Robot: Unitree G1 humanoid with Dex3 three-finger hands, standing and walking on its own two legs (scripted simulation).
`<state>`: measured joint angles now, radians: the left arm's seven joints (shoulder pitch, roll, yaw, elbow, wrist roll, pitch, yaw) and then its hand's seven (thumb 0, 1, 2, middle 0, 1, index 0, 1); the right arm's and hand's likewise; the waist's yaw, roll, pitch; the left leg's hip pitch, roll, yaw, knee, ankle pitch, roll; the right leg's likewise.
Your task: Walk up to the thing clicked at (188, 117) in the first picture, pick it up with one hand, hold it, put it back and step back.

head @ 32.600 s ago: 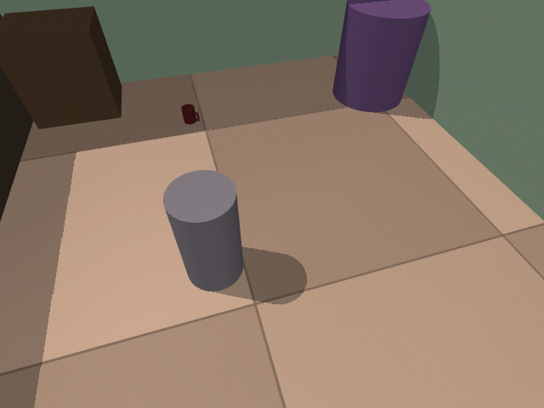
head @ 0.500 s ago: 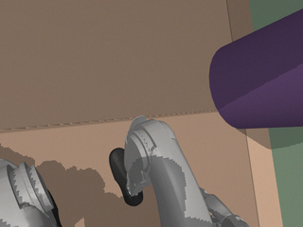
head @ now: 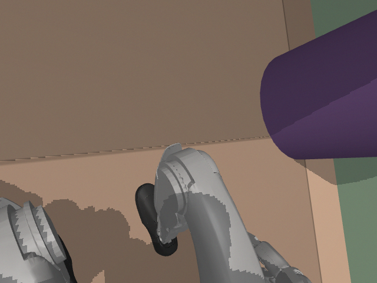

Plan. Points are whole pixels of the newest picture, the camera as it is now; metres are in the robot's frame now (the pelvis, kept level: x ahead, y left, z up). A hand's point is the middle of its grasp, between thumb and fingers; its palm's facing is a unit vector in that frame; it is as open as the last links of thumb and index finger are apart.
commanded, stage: rest palm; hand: left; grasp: from above
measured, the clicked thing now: out of the picture +0.48 +0.40 -0.26
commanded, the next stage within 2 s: none
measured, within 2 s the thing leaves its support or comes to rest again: neither
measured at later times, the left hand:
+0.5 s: hand out of the picture +0.47 +0.40 -0.22, palm faces -0.43 -0.16 -0.89, open 13.4 cm
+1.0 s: hand out of the picture +0.47 +0.40 -0.22, palm faces -0.44 -0.16 -0.88, open 13.4 cm
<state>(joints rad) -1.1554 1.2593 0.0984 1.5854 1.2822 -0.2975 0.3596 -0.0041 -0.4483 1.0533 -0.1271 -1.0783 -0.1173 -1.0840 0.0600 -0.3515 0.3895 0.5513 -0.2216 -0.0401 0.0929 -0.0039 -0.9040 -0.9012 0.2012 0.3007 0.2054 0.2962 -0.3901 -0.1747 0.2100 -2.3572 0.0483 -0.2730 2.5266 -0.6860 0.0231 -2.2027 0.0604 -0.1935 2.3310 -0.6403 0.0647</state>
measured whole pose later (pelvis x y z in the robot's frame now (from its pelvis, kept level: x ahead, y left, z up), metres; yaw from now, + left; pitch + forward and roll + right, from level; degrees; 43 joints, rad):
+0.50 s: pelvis +0.00 +0.00 +0.00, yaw +0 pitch +27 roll -16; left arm -1.16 1.27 0.10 1.59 1.28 -0.30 0.36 0.00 -0.44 1.03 -0.12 -1.08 -0.12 -1.08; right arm 0.06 -0.35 0.40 0.55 -0.22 -0.04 0.09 0.00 -0.90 -0.90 0.20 0.30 0.21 0.30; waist -0.39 -0.18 0.21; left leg -2.36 0.05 -0.27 2.53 -0.68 0.03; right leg -2.20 0.06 -0.20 2.33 -0.64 0.06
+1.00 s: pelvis +0.00 +0.00 +0.00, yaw +0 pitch +27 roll -16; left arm -1.15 1.27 0.10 1.57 1.27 -0.29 0.34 0.00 -0.43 1.01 -0.12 -1.08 -0.12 -1.07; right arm 0.06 -0.36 0.40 0.54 -0.22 -0.04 0.09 0.00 -0.90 -0.90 0.20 0.30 0.21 0.30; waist -0.39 -0.17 0.22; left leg -2.36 0.05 -0.27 2.53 -0.68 0.03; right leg -2.21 0.06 -0.19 2.33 -0.64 0.06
